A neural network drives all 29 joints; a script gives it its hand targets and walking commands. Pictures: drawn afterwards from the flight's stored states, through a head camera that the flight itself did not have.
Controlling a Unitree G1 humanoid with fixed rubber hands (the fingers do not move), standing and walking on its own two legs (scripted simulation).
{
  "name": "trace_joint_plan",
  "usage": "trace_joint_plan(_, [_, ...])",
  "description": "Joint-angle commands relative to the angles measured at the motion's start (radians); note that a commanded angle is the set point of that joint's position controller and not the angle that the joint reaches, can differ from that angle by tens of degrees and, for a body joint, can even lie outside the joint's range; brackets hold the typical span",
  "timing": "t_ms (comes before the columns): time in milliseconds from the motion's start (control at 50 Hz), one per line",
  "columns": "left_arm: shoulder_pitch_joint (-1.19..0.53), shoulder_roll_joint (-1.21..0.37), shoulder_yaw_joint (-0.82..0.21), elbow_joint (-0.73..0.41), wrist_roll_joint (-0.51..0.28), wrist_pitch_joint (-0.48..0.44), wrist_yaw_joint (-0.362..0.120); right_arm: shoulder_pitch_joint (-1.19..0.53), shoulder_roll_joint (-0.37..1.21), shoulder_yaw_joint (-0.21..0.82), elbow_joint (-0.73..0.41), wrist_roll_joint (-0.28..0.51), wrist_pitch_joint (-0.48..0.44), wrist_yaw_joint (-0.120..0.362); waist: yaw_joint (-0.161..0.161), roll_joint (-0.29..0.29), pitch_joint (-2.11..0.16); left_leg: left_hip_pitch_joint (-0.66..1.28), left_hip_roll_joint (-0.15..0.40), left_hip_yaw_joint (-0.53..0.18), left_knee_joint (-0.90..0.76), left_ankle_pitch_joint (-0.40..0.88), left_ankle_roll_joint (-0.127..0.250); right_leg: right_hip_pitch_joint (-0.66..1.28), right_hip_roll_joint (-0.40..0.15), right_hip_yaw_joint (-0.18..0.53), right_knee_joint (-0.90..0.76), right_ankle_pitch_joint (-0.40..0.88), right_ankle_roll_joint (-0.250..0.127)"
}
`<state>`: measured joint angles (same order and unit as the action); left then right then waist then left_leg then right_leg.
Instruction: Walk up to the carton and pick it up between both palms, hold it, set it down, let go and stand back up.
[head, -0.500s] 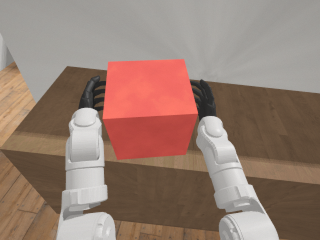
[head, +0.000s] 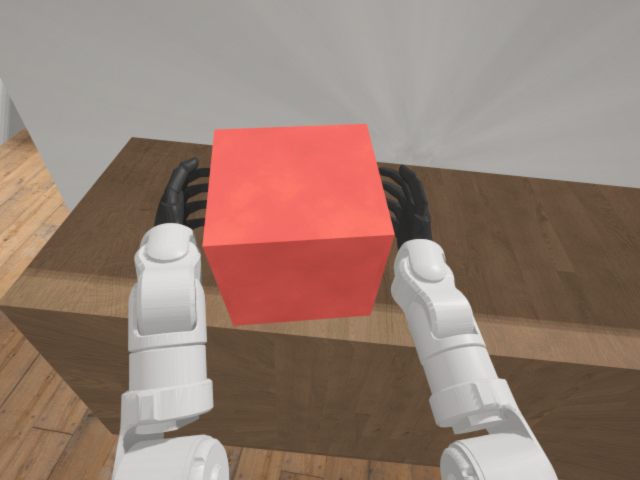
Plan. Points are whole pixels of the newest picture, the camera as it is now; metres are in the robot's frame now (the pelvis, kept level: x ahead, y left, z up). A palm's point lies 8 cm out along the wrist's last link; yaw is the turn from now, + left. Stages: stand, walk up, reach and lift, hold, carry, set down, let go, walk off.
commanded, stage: hold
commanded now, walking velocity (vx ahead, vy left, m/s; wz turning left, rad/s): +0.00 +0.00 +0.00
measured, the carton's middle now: (297, 228) +0.38 +0.00 +0.13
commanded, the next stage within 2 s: none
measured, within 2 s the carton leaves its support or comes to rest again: neither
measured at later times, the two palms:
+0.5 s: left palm (180, 227) +0.36 +0.13 +0.17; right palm (415, 232) +0.35 -0.14 +0.15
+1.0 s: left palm (175, 224) +0.36 +0.13 +0.17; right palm (412, 229) +0.35 -0.14 +0.16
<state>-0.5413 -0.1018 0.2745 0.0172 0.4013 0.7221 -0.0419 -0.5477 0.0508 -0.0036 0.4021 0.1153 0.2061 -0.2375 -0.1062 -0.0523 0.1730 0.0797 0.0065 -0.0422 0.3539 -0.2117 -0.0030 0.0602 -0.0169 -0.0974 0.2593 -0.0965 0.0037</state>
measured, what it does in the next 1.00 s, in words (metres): stands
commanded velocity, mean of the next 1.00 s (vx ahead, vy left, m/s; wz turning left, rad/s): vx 0.00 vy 0.00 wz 0.00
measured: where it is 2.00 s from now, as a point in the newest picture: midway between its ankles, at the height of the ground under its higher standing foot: outside the picture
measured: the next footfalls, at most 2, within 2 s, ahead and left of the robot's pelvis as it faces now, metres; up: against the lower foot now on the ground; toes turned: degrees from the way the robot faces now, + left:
none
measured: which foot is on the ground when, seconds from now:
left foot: down 0.00-1.00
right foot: down 0.00-1.00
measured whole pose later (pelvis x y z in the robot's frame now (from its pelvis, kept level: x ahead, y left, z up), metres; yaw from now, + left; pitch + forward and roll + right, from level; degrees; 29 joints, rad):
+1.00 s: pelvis -0.01 +0.00 +0.00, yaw +0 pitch -12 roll -1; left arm -0.58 -0.10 0.30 0.07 0.40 0.72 -0.04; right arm -0.59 0.07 -0.05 0.45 0.08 0.20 -0.22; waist -0.09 -0.06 0.16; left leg 0.06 0.01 -0.04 0.34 -0.19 0.00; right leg 0.04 -0.02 -0.09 0.26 -0.09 0.00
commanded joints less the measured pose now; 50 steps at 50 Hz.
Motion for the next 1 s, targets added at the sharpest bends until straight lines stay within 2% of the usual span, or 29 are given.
trace_joint_plan(0, [-0.630, -0.449, -0.446, -0.084, -0.156, -0.076, -0.150, -0.744, 0.458, 0.346, -0.286, 0.029, -0.079, 0.141, 0.006, 0.068, -0.453, -0.099, -0.035, 0.074, -0.089, 0.176, -0.007, 0.195, 0.047, -0.041, 0.006, 0.040, 0.007])
trace_joint_plan(60, [-0.631, -0.471, -0.504, -0.126, -0.186, -0.082, -0.131, -0.731, 0.469, 0.369, -0.308, 0.037, -0.088, 0.144, 0.000, 0.092, -0.522, -0.037, -0.032, 0.069, -0.039, 0.359, -0.019, 0.200, 0.061, -0.039, 0.020, 0.149, 0.007])
trace_joint_plan(100, [-0.625, -0.462, -0.461, -0.073, -0.156, -0.071, -0.135, -0.715, 0.442, 0.340, -0.234, 0.021, -0.073, 0.143, -0.003, 0.108, -0.444, -0.040, -0.026, 0.070, -0.049, 0.328, -0.023, 0.167, 0.057, -0.036, 0.002, 0.084, 0.003])
trace_joint_plan(120, [-0.650, -0.439, -0.434, -0.040, -0.136, -0.064, -0.140, -0.731, 0.445, 0.315, -0.198, 0.010, -0.065, 0.145, -0.008, 0.097, -0.405, -0.068, -0.019, 0.066, -0.067, 0.248, -0.019, 0.152, 0.051, -0.038, -0.009, 0.020, 0.006])
trace_joint_plan(140, [-0.621, -0.454, -0.436, -0.069, -0.148, -0.065, -0.143, -0.707, 0.432, 0.313, -0.219, 0.009, -0.073, 0.146, -0.002, 0.087, -0.447, -0.075, -0.017, 0.063, -0.072, 0.239, -0.021, 0.185, 0.056, -0.047, -0.003, 0.043, 0.000])
trace_joint_plan(180, [-0.579, -0.475, -0.472, -0.115, -0.169, -0.062, -0.141, -0.718, 0.447, 0.359, -0.309, 0.045, -0.085, 0.136, -0.010, 0.087, -0.528, -0.016, -0.033, 0.071, -0.034, 0.376, -0.031, 0.226, 0.060, -0.034, 0.015, 0.183, 0.004])
trace_joint_plan(240, [-0.604, -0.446, -0.438, -0.079, -0.141, -0.061, -0.147, -0.699, 0.435, 0.345, -0.223, 0.032, -0.067, 0.140, -0.008, 0.084, -0.447, -0.035, -0.034, 0.073, -0.053, 0.297, -0.026, 0.200, 0.049, -0.032, 0.001, 0.109, 0.011])
trace_joint_plan(260, [-0.651, -0.438, -0.432, -0.089, -0.142, -0.067, -0.149, -0.711, 0.430, 0.311, -0.199, 0.016, -0.067, 0.142, -0.022, 0.090, -0.443, -0.066, -0.028, 0.075, -0.072, 0.230, -0.024, 0.174, 0.049, -0.038, -0.002, 0.046, 0.003])
trace_joint_plan(300, [-0.641, -0.455, -0.446, -0.108, -0.154, -0.076, -0.146, -0.717, 0.459, 0.329, -0.235, 0.012, -0.084, 0.147, -0.006, 0.065, -0.474, -0.089, -0.029, 0.076, -0.075, 0.253, -0.014, 0.218, 0.045, -0.031, 0.011, 0.104, 0.009])
trace_joint_plan(320, [-0.619, -0.454, -0.447, -0.097, -0.156, -0.071, -0.148, -0.707, 0.450, 0.334, -0.245, 0.015, -0.086, 0.143, -0.016, 0.068, -0.480, -0.066, -0.035, 0.082, -0.063, 0.284, -0.015, 0.228, 0.046, -0.030, 0.014, 0.150, 0.020])
trace_joint_plan(360, [-0.643, -0.463, -0.479, -0.116, -0.167, -0.087, -0.144, -0.749, 0.463, 0.357, -0.304, 0.027, -0.102, 0.139, -0.006, 0.095, -0.551, -0.043, -0.035, 0.078, -0.043, 0.340, -0.022, 0.242, 0.049, -0.032, 0.025, 0.169, 0.020])
trace_joint_plan(380, [-0.633, -0.460, -0.481, -0.109, -0.169, -0.089, -0.141, -0.742, 0.463, 0.358, -0.304, 0.023, -0.098, 0.138, -0.014, 0.081, -0.542, -0.044, -0.041, 0.071, -0.042, 0.318, -0.019, 0.226, 0.048, -0.038, 0.021, 0.163, 0.020])
trace_joint_plan(420, [-0.622, -0.451, -0.463, -0.100, -0.163, -0.085, -0.138, -0.733, 0.469, 0.369, -0.275, 0.036, -0.087, 0.139, 0.004, 0.073, -0.504, -0.070, -0.042, 0.082, -0.042, 0.296, -0.013, 0.231, 0.042, -0.027, 0.018, 0.166, 0.026])
trace_joint_plan(460, [-0.610, -0.445, -0.453, -0.104, -0.153, -0.079, -0.150, -0.697, 0.475, 0.359, -0.270, 0.019, -0.078, 0.129, -0.015, 0.035, -0.497, -0.070, -0.048, 0.082, -0.056, 0.276, -0.006, 0.241, 0.045, -0.029, 0.022, 0.190, 0.031])
trace_joint_plan(480, [-0.616, -0.421, -0.430, -0.076, -0.140, -0.077, -0.154, -0.698, 0.465, 0.354, -0.227, 0.021, -0.067, 0.129, 0.001, 0.042, -0.451, -0.104, -0.048, 0.081, -0.074, 0.228, -0.001, 0.234, 0.037, -0.027, 0.012, 0.136, 0.034])
trace_joint_plan(520, [-0.630, -0.429, -0.406, -0.064, -0.142, -0.075, -0.158, -0.718, 0.469, 0.342, -0.233, 0.014, -0.073, 0.133, 0.007, 0.048, -0.457, -0.116, -0.045, 0.081, -0.086, 0.202, 0.002, 0.238, 0.034, -0.027, 0.009, 0.107, 0.031])
trace_joint_plan(580, [-0.616, -0.449, -0.485, -0.163, -0.176, -0.086, -0.147, -0.710, 0.490, 0.395, -0.325, 0.052, -0.087, 0.127, 0.002, 0.074, -0.573, -0.038, -0.048, 0.078, -0.036, 0.369, -0.012, 0.264, 0.046, -0.026, 0.032, 0.264, 0.033])
trace_joint_plan(660, [-0.615, -0.406, -0.419, -0.057, -0.140, -0.072, -0.153, -0.712, 0.464, 0.344, -0.237, 0.021, -0.064, 0.126, 0.008, 0.056, -0.439, -0.121, -0.046, 0.083, -0.086, 0.189, 0.001, 0.231, 0.034, -0.027, 0.001, 0.110, 0.029])
trace_joint_plan(720, [-0.625, -0.440, -0.434, -0.087, -0.157, -0.072, -0.154, -0.711, 0.461, 0.334, -0.254, 0.020, -0.072, 0.129, -0.008, 0.068, -0.480, -0.095, -0.039, 0.078, -0.077, 0.238, -0.002, 0.249, 0.036, -0.031, 0.010, 0.124, 0.019])
trace_joint_plan(760, [-0.635, -0.419, -0.437, -0.095, -0.157, -0.078, -0.159, -0.710, 0.476, 0.353, -0.256, 0.027, -0.072, 0.127, -0.007, 0.061, -0.497, -0.101, -0.049, 0.080, -0.070, 0.233, 0.000, 0.267, 0.032, -0.020, 0.016, 0.164, 0.032])
trace_joint_plan(780, [-0.649, -0.441, -0.457, -0.146, -0.175, -0.089, -0.156, -0.713, 0.487, 0.366, -0.287, 0.035, -0.082, 0.129, -0.010, 0.065, -0.555, -0.077, -0.043, 0.077, -0.059, 0.277, -0.008, 0.283, 0.036, -0.024, 0.031, 0.203, 0.029])
trace_joint_plan(800, [-0.643, -0.431, -0.458, -0.117, -0.161, -0.087, -0.151, -0.707, 0.475, 0.366, -0.279, 0.030, -0.078, 0.130, -0.012, 0.084, -0.552, -0.063, -0.045, 0.078, -0.048, 0.289, -0.010, 0.260, 0.036, -0.025, 0.032, 0.204, 0.030])
trace_joint_plan(860, [-0.654, -0.434, -0.423, -0.055, -0.150, -0.084, -0.150, -0.747, 0.459, 0.320, -0.236, -0.001, -0.076, 0.137, -0.005, 0.065, -0.466, -0.104, -0.037, 0.078, -0.083, 0.166, -0.004, 0.203, 0.039, -0.028, 0.005, 0.052, 0.018])
trace_joint_plan(880, [-0.647, -0.440, -0.404, -0.040, -0.140, -0.085, -0.149, -0.732, 0.468, 0.318, -0.212, -0.001, -0.078, 0.143, 0.012, 0.049, -0.445, -0.109, -0.034, 0.083, -0.093, 0.163, 0.004, 0.196, 0.040, -0.033, 0.007, 0.041, 0.020])
trace_joint_plan(900, [-0.667, -0.423, -0.409, -0.057, -0.146, -0.085, -0.150, -0.724, 0.471, 0.315, -0.195, -0.002, -0.076, 0.144, 0.004, 0.060, -0.441, -0.125, -0.037, 0.090, -0.092, 0.177, 0.005, 0.211, 0.036, -0.031, 0.000, 0.061, 0.020])
trace_joint_plan(920, [-0.647, -0.438, -0.415, -0.061, -0.150, -0.080, -0.149, -0.734, 0.465, 0.324, -0.223, 0.011, -0.079, 0.148, 0.020, 0.070, -0.453, -0.124, -0.033, 0.083, -0.090, 0.202, 0.003, 0.235, 0.042, -0.030, 0.007, 0.079, 0.018])
trace_joint_plan(940, [-0.690, -0.458, -0.434, -0.071, -0.162, -0.085, -0.146, -0.775, 0.473, 0.321, -0.233, 0.008, -0.087, 0.150, -0.002, 0.081, -0.493, -0.097, -0.031, 0.083, -0.081, 0.225, -0.006, 0.211, 0.046, -0.033, 0.015, 0.079, 0.020])
trace_joint_plan(960, [-0.683, -0.463, -0.461, -0.103, -0.170, -0.090, -0.142, -0.768, 0.485, 0.340, -0.260, 0.017, -0.096, 0.149, 0.007, 0.083, -0.527, -0.070, -0.032, 0.083, -0.065, 0.275, -0.008, 0.233, 0.049, -0.036, 0.019, 0.117, 0.019])
trace_joint_plan(980, [-0.668, -0.461, -0.462, -0.096, -0.160, -0.084, -0.135, -0.744, 0.470, 0.339, -0.243, 0.016, -0.091, 0.149, -0.005, 0.097, -0.517, -0.040, -0.031, 0.074, -0.055, 0.320, -0.020, 0.212, 0.051, -0.035, 0.013, 0.127, 0.015])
